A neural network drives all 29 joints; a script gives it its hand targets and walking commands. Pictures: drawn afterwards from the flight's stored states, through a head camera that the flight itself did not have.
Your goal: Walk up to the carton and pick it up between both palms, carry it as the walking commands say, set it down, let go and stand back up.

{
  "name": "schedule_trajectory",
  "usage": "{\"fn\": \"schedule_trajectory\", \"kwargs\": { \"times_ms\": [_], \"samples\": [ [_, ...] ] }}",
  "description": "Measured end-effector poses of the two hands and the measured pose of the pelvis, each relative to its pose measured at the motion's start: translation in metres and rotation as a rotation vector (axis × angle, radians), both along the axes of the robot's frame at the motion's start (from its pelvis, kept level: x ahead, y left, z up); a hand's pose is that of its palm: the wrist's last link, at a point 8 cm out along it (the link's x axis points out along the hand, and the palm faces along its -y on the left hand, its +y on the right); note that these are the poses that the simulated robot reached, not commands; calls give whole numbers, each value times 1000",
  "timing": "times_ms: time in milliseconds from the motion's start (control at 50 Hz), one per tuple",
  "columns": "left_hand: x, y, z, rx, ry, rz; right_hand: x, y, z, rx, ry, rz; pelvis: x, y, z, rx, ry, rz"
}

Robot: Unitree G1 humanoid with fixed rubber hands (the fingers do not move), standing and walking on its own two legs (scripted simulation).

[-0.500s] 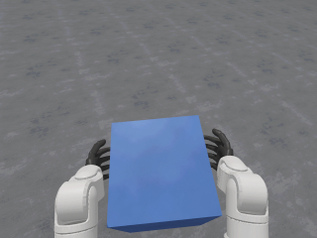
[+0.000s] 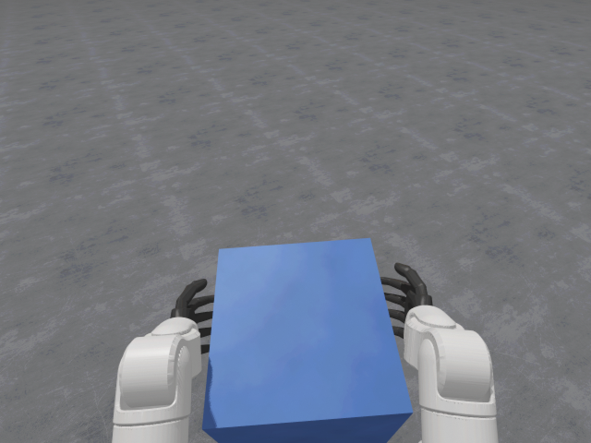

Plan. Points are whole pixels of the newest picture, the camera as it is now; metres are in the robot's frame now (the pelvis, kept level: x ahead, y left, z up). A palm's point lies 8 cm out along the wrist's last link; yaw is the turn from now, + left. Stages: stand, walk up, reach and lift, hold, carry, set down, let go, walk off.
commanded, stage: carry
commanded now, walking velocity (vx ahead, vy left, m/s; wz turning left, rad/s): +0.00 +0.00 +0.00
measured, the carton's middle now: (303, 356) +0.27 -0.01 +0.01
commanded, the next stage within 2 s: hold in 1.40 s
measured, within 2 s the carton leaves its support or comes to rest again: neither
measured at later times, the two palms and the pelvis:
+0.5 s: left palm (192, 335) +0.28 +0.14 +0.05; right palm (405, 318) +0.29 -0.15 +0.06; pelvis +0.01 +0.00 +0.00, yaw +0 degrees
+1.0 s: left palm (205, 309) +0.31 +0.13 +0.07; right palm (413, 302) +0.31 -0.16 +0.07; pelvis +0.04 -0.01 +0.00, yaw +0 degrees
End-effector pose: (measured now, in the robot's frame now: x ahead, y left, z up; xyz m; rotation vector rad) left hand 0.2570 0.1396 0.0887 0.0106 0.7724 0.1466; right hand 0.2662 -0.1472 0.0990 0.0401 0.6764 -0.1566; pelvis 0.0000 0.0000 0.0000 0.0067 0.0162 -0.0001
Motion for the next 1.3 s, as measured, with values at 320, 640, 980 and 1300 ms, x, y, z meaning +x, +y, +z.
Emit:
{"fn": "schedule_trajectory", "kwargs": {
  "times_ms": [320, 640, 980, 1300],
  "samples": [
    [8, 1, -33, 2, 26, 1, 11, 2, -29, -37, 28, 23, -5, -2, -2, -1, 24, 4],
    [35, -2, -33, 10, -42, -3, 36, -2, -32, -45, -30, 30, 21, -6, -2, 3, 23, 1],
    [52, -13, -21, 7, -59, -17, 44, -13, -24, -48, -25, 7, 38, -12, -1, 0, 11, -2],
    [56, -13, -27, 15, -56, -6, 49, -13, -34, -46, -4, 18, 39, -16, -1, 3, 10, -2]
  ]
}}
